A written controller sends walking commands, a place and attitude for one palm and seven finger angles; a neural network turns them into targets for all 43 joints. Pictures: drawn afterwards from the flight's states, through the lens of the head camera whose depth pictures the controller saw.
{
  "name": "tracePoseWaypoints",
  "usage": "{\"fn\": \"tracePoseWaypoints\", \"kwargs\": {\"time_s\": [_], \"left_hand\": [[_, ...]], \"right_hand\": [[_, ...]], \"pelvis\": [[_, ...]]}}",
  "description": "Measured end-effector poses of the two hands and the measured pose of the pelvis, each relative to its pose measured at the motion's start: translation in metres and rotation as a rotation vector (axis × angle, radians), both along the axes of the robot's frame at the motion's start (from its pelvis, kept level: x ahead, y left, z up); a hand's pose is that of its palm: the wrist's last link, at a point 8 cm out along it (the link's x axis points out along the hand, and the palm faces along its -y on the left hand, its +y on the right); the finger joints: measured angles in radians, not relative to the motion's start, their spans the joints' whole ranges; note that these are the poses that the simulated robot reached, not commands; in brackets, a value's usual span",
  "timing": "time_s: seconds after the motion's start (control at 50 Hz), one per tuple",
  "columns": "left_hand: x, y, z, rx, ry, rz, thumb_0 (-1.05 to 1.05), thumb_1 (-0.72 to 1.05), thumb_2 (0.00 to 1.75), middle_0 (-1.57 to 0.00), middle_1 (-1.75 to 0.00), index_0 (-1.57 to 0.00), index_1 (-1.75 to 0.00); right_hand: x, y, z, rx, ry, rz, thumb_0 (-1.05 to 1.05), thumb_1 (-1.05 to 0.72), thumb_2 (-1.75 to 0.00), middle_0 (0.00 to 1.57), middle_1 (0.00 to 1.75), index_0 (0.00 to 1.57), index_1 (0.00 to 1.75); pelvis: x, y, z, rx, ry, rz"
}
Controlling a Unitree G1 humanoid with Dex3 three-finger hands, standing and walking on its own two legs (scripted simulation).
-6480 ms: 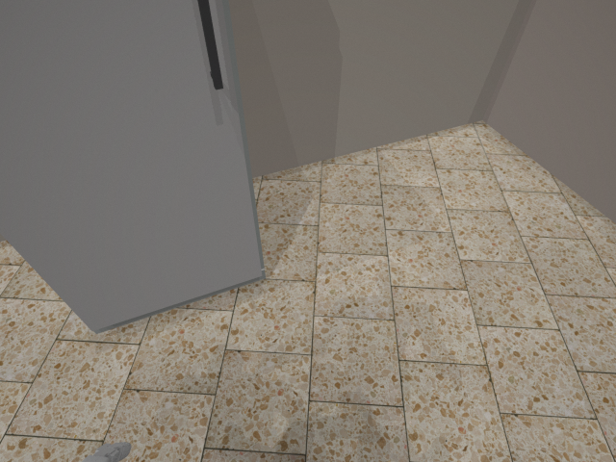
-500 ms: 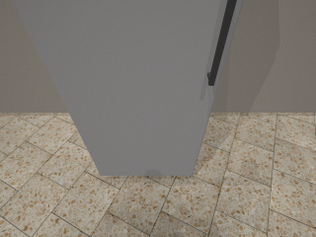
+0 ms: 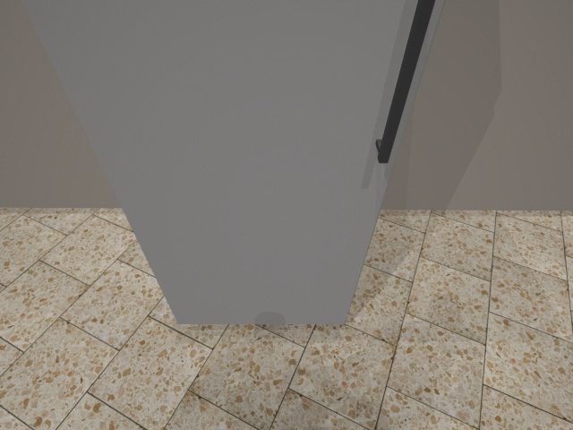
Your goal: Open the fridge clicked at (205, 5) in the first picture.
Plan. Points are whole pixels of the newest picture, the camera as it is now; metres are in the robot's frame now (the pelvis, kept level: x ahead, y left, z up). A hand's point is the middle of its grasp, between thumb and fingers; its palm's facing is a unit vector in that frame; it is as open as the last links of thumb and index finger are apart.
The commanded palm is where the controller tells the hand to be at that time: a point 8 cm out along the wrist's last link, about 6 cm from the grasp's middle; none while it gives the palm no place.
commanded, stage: look again from close up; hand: right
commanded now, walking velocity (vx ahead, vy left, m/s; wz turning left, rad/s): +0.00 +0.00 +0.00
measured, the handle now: (404, 63) +0.57 -0.14 +0.25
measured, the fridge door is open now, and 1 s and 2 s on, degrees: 0 0 0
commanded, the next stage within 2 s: none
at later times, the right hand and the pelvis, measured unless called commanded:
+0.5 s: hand out of the picture +0.06 -0.22 -0.16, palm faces -0.03 +0.95 -0.30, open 7.3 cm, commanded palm none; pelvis +0.01 +0.01 +0.00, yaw +0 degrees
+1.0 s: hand out of the picture +0.07 -0.23 -0.16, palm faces -0.03 +0.95 -0.31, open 7.3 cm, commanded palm none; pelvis +0.02 +0.01 +0.00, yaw +1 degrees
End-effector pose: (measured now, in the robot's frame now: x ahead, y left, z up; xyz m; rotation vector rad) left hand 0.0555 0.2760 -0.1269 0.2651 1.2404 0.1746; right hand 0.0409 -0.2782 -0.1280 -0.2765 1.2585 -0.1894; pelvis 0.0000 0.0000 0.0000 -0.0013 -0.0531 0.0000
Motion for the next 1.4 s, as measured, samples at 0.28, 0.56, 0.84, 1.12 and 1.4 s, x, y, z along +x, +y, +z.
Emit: {"fn": "tracePoseWaypoints", "kwargs": {"time_s": [0.28,0.56,0.84,1.12,1.4], "left_hand": [[-0.012,0.009,-0.001,0.002,0.038,0.015,0.01,0.9,0.9,-0.2,-0.3,-0.2,-0.3],[-0.007,0.009,-0.001,0.0,0.035,0.015,0.01,0.9,0.9,-0.2,-0.3,-0.2,-0.3],[0.005,0.01,0.002,0.009,0.025,0.007,0.01,0.9,0.9,-0.2,-0.3,-0.2,-0.3],[0.018,0.012,0.005,0.021,0.014,-0.005,0.01,0.9,0.9,-0.2,-0.3,-0.2,-0.3],[0.027,0.014,0.007,0.03,0.006,-0.013,0.01,0.9,0.9,-0.2,-0.3,-0.2,-0.3]], "right_hand": [[0.006,0.007,0.002,0.0,0.005,0.012,0.0,-0.91,-0.9,0.2,0.3,0.21,0.3],[0.018,0.014,0.0,0.013,-0.005,0.021,0.0,-0.91,-0.9,0.2,0.3,0.21,0.3],[0.023,0.009,0.0,0.009,0.001,0.019,0.0,-0.91,-0.9,0.2,0.3,0.21,0.3],[0.031,0.003,0.003,-0.003,-0.001,0.019,0.0,-0.91,-0.9,0.2,0.3,0.21,0.3],[0.039,-0.001,0.004,-0.007,-0.01,0.021,0.0,-0.91,-0.9,0.2,0.3,0.21,0.3]], "pelvis": [[0.003,0.006,0.001,0.0,0.003,0.005],[0.008,0.009,0.001,0.002,0.01,0.009],[0.014,0.008,0.002,0.003,0.013,0.01],[0.02,0.006,0.003,0.003,0.017,0.009],[0.024,0.006,0.003,0.004,0.018,0.006]]}}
